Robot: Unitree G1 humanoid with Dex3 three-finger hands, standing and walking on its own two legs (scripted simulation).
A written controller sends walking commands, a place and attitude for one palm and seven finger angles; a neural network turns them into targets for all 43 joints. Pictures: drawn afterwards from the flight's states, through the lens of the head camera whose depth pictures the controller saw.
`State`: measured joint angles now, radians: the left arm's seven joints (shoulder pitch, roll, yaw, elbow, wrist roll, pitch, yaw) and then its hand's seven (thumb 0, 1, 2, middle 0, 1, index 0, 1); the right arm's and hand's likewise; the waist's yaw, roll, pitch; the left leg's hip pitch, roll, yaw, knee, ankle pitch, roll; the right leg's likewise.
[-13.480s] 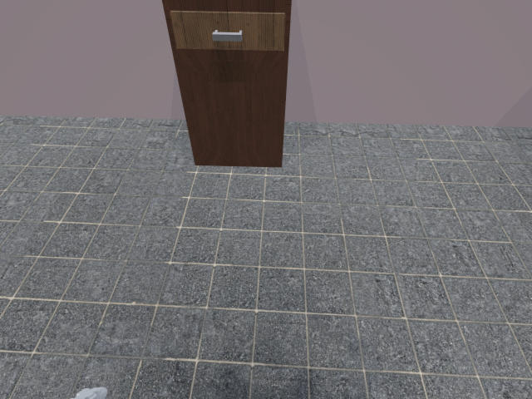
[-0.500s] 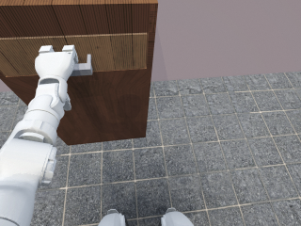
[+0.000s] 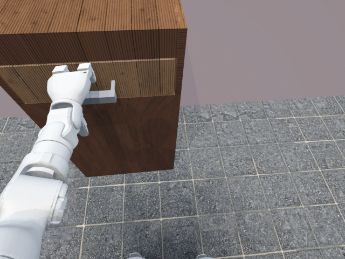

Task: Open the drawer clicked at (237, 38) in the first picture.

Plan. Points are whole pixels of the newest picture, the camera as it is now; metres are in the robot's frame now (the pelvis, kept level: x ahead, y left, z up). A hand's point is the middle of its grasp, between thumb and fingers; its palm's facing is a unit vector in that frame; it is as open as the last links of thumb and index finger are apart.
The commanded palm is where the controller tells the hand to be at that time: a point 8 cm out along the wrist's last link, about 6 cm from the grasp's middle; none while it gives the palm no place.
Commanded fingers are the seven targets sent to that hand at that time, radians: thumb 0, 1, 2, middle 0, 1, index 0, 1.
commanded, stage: lift the fingers back up to retry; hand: left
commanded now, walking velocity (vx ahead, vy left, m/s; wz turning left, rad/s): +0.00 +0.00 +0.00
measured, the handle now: (94, 91) +0.56 +0.18 +0.01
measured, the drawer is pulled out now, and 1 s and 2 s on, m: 0.00 0.00 0.00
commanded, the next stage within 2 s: re-aim the fingers above the handle in 0.36 s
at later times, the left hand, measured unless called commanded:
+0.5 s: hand (74, 99) +0.48 +0.20 +0.08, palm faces -0.03 -0.05 -1.00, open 13.9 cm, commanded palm +0.47 +0.20 +0.13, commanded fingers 0.00 -0.50 0.30 -0.30 -1.20 -0.30 -1.20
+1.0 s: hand (79, 93) +0.50 +0.19 +0.07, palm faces -0.04 -0.04 -1.00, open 13.9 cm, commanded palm +0.48 +0.20 +0.13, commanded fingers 0.00 -0.50 0.30 -0.30 -1.20 -0.30 -1.20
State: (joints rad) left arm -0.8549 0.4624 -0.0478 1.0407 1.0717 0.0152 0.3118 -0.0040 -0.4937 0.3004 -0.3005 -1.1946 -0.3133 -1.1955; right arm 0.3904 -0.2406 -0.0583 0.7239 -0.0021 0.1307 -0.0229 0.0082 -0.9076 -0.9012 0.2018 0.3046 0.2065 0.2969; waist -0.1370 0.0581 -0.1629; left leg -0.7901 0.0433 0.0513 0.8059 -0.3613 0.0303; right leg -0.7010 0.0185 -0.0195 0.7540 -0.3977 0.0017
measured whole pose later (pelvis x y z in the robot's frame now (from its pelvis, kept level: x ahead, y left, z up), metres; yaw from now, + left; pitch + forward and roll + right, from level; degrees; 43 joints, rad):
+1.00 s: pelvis +0.01 -0.01 +0.01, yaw +0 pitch +17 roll -1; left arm -0.86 0.49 -0.04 1.04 1.07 -0.02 0.23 0.00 -0.49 0.30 -0.32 -1.20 -0.32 -1.20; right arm 0.38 -0.26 -0.06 0.71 0.01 0.14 -0.04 0.01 -0.91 -0.90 0.20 0.30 0.21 0.30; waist -0.13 0.05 -0.14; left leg -0.69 0.04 0.06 0.72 -0.33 0.01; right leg -0.62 0.02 -0.01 0.70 -0.38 -0.01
